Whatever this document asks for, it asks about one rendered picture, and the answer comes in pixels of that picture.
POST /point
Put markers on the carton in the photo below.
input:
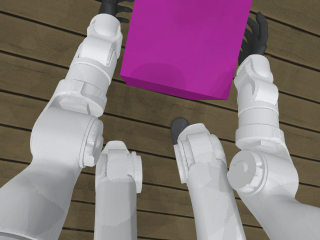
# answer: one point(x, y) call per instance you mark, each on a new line
point(185, 48)

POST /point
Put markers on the robot left shin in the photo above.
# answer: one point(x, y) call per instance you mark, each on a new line
point(101, 165)

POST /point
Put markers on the right robot thigh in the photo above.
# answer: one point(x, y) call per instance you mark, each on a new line
point(213, 201)

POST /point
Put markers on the right robot forearm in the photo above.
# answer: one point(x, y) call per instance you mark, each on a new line
point(258, 113)

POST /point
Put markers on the robot left hand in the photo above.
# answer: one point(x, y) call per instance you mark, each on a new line
point(110, 7)

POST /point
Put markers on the right robot upper arm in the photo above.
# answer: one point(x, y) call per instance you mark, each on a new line
point(267, 185)

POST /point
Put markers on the left robot upper arm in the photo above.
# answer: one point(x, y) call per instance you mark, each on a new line
point(35, 203)

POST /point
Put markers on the robot right hand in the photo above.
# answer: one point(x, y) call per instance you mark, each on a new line
point(256, 40)

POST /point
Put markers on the left robot forearm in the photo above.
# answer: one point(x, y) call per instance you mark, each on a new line
point(85, 86)

